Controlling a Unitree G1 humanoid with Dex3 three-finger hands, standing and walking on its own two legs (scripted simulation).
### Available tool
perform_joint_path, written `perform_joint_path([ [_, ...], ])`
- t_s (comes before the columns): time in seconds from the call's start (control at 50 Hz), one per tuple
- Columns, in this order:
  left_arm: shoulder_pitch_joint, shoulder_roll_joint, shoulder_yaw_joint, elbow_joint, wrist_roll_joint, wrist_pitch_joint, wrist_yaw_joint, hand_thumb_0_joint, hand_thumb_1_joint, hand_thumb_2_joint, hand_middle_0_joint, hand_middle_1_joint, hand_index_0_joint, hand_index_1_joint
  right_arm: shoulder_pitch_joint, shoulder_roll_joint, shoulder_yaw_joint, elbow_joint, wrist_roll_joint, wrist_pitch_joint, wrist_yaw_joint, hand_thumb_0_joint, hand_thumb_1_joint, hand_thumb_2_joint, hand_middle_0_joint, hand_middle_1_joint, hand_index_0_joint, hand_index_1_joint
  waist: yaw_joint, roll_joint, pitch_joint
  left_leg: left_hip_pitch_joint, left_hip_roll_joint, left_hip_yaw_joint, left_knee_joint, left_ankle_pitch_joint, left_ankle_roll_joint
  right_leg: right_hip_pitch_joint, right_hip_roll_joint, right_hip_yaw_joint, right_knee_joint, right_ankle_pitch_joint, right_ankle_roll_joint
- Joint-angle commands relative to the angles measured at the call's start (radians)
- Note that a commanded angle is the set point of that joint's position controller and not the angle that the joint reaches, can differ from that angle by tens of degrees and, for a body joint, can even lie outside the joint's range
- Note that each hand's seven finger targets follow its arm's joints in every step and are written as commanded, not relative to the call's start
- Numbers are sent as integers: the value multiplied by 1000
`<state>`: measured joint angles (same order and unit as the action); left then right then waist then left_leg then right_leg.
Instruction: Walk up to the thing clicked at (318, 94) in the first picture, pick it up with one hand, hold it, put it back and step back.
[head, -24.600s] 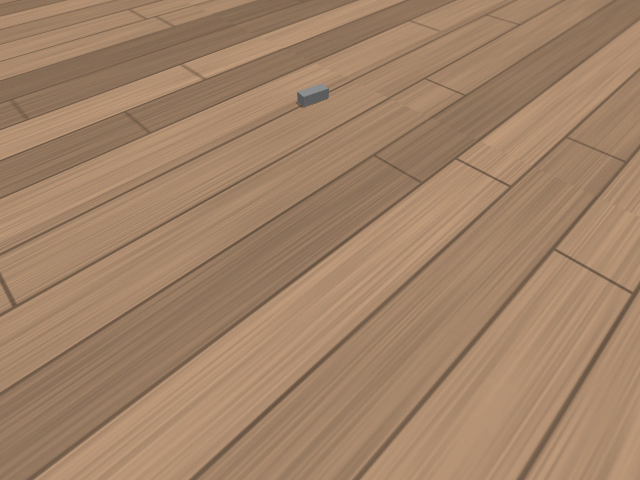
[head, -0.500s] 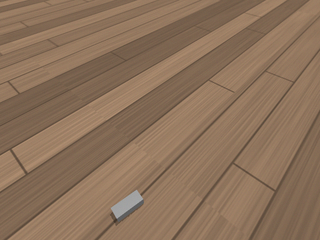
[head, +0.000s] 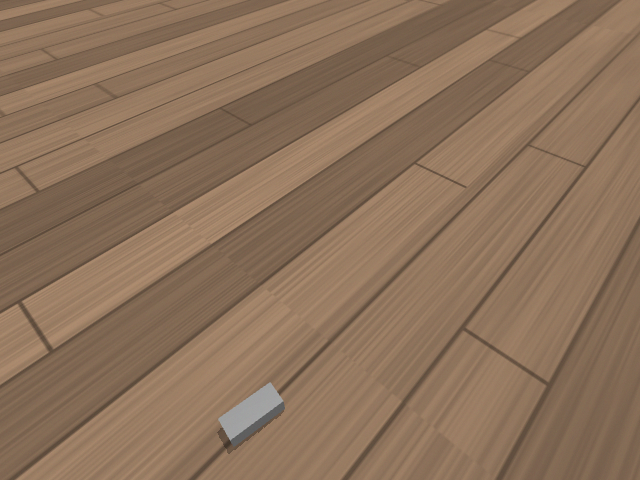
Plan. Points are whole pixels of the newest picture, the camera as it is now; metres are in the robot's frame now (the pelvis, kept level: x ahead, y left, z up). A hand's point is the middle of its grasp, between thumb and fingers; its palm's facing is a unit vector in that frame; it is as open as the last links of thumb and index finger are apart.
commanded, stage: stand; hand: left
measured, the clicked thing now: (252, 413) +0.48 +0.22 -0.75
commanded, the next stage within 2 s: walk up in 0.06 s
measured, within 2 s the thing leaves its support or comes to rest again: neither
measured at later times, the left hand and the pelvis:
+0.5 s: hand out of the picture +0.07 +0.31 -0.19, palm faces -0.05 -0.93 -0.35, open 7.4 cm; pelvis -0.08 +0.05 -0.02, yaw +0 degrees
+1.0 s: hand out of the picture -0.04 +0.30 -0.15, palm faces -0.07 -0.91 -0.41, open 7.4 cm; pelvis -0.18 +0.04 -0.02, yaw -4 degrees
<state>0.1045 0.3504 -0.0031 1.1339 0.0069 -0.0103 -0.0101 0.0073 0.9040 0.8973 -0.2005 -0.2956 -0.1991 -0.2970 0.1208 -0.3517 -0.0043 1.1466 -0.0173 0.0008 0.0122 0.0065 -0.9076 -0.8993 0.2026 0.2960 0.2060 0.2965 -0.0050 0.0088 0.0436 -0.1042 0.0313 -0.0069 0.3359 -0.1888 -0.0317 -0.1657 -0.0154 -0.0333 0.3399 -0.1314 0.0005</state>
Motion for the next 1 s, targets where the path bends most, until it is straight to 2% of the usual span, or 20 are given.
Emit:
perform_joint_path([
  [0.0, -46, 217, 41, -54, 3, -23, 11, 0, 900, 900, -200, -300, -200, -300, -47, -204, -35, -62, 4, -27, -11, 0, -900, -900, 200, 300, 200, 300, 7, -3, -47, -61, 96, -76, -82, 18, 39, 57, -115, 107, -64, 1, -14],
  [0.02, -47, 224, 43, -56, 0, -23, 12, 0, 900, 900, -200, -300, -200, -300, -46, -204, -36, -63, 5, -27, -12, 0, -900, -900, 200, 300, 200, 300, 9, -13, -56, -46, 95, -74, -80, 23, 37, 57, -119, 113, -63, -6, -18],
  [0.04, -57, 277, 92, -73, -10, -8, 19, 0, 900, 900, -200, -300, -200, -300, -68, -265, -59, -60, 9, -7, -15, 0, -900, -900, 200, 300, 200, 300, 22, -27, 70, -109, 77, -74, 32, 183, 57, -43, -119, 119, 13, 224, -27],
  [0.1, -34, 281, 99, -114, -12, 5, 28, 0, 900, 900, -200, -300, -200, -300, -18, -229, -61, -90, 23, 7, -20, 0, -900, -900, 200, 300, 200, 300, 8, -82, -45, -72, 40, -19, 177, 207, 57, -16, -172, 151, 29, 350, -87],
  [0.2, -121, 307, 118, -215, 22, 27, 31, 0, 900, 900, -200, -300, -200, -300, 68, -216, -79, -129, 14, 47, -14, 0, -900, -900, 200, 300, 200, 300, -1, -218, -107, -128, -53, -12, 559, -362, 64, -136, -346, 293, -1, 239, -249],
  [0.26, -190, 288, 110, -260, 26, 37, 36, 0, 900, 900, -200, -300, -200, -300, 135, -227, -97, -139, 17, 44, -12, 0, -900, -900, 200, 300, 200, 300, -45, -212, -142, -108, -10, -48, 457, -257, 73, -145, -295, 211, 124, 262, -187],
  [0.3, -159, 250, 96, -271, 14, 52, 34, 0, 900, 900, -200, -300, -200, -300, 117, -236, -100, -155, 2, 31, -20, 0, -900, -900, 200, 300, 200, 300, -41, -81, -129, -105, 30, -55, 161, 28, 75, -140, -174, 131, 270, 156, -106],
  [0.32, -143, 210, 87, -287, 4, 60, 35, 0, 900, 900, -200, -300, -200, -300, 88, -290, -115, -171, -18, 27, -24, 0, -900, -900, 200, 300, 200, 300, -30, 110, -114, -90, 141, -229, 59, 257, 114, -212, -31, 85, 453, 9, -56],
  [0.34, -128, 183, 88, -293, -1, 65, 42, 0, 900, 900, -200, -300, -200, -300, 65, -341, -129, -191, -31, 22, -27, 0, -900, -900, 200, 300, 200, 300, -18, 221, -98, -3, 229, -359, 34, 470, 162, -361, 113, 93, 573, -397, -34],
  [0.38, -53, 188, 93, -280, 7, 77, 54, 0, 900, 900, -200, -300, -200, -300, 29, -370, -130, -237, -32, 19, -32, 0, -900, -900, 200, 300, 200, 300, -12, 198, -117, -52, 331, -385, 63, 604, 242, -355, 121, 193, 750, -512, -25],
  [0.42, -86, 221, 102, -275, 12, 78, 57, 0, 900, 900, -200, -300, -200, -300, -24, -336, -128, -260, -30, 15, -42, 0, -900, -900, 200, 300, 200, 300, -7, 178, -88, -90, 303, -340, 72, 522, 253, -349, 107, 240, 868, -440, -25],
  [0.48, 5, 227, 109, -279, 9, 76, 48, 0, 900, 900, -200, -300, -200, -300, -46, -275, -116, -290, -20, 8, -58, 0, -900, -900, 200, 300, 200, 300, 39, 127, -88, 56, 221, -219, 173, 605, 230, -425, 108, 226, 905, -346, -9],
  [0.54, -14, 210, 113, -315, 20, 63, 43, 0, 900, 900, -200, -300, -200, -300, 46, -251, -122, -280, -8, 9, -66, 0, -900, -900, 200, 300, 200, 300, -6, 93, -102, 170, 205, -209, 195, 610, 214, -426, 100, 193, 750, -338, 20],
  [0.66, 22, 195, 118, -340, 22, 43, 36, 0, 900, 900, -200, -300, -200, -300, 33, -290, -127, -316, -2, 19, -60, 0, -900, -900, 200, 300, 200, 300, -20, 136, -138, 98, 229, -174, 252, 503, 233, -213, 34, 77, 350, -308, 12],
  [0.72, 110, 188, 126, -303, 29, 36, 32, 0, 900, 900, -200, -300, -200, -300, -21, -282, -119, -334, 8, 28, -50, 0, -900, -900, 200, 300, 200, 300, 28, 114, -144, -38, 199, -138, 305, 347, 175, -42, 36, 48, 110, -40, -21],
  [0.76, 90, 300, 154, -323, 38, 32, 30, 0, 900, 900, -200, -300, -200, -300, -46, -228, -101, -358, 22, 30, -45, 0, -900, -900, 200, 300, 200, 300, 28, -134, -110, -289, 35, -67, 455, -12, 80, 13, -160, 345, 101, 174, -137],
  [0.78, 33, 366, 160, -348, 31, 36, 26, 0, 900, 900, -200, -300, -200, -300, -68, -213, -103, -358, 24, 37, -57, 0, -900, -900, 200, 300, 200, 300, 57, -334, -59, -288, -103, 3, 698, -427, 43, -153, -351, 548, 7, 254, -305],
  [0.8, 6, 358, 157, -378, 39, 30, 26, 0, 900, 900, -200, -300, -200, -300, -33, -237, -110, -346, 23, 42, -61, 0, -900, -900, 200, 300, 200, 300, 41, -295, -20, -261, -80, -104, 831, -497, 35, -226, -387, 595, -1, 284, -333],
  [0.86, -32, 257, 142, -405, 27, 34, 35, 0, 900, 900, -200, -300, -200, -300, 31, -220, -94, -311, 27, 36, -51, 0, -900, -900, 200, 300, 200, 300, 6, -141, -30, -334, -128, -142, 875, -377, 35, -119, -221, 305, 95, 368, -230],
  [0.98, 44, 223, 147, -447, 49, 62, 40, 0, 900, 900, -200, -300, -200, -300, 65, -200, -77, -347, 9, -3, -70, 0, -900, -900, 200, 300, 200, 300, 51, -215, -131, -388, -57, -23, 404, -323, 0, 202, -167, 228, 246, 453, -197],
])
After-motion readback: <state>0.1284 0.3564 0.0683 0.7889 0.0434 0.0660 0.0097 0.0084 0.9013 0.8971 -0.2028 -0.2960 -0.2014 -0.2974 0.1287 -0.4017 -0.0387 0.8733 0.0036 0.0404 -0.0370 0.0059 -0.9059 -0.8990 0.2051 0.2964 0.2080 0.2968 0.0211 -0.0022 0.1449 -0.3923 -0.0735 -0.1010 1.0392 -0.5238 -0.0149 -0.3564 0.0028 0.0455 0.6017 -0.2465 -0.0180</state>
